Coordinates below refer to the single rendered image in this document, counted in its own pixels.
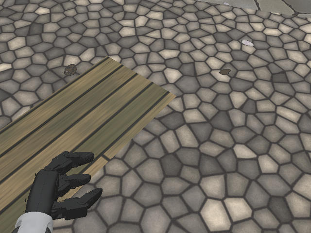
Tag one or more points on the left robot hand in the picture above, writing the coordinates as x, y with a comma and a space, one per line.
52, 182

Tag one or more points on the robot left forearm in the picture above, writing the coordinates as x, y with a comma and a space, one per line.
34, 222

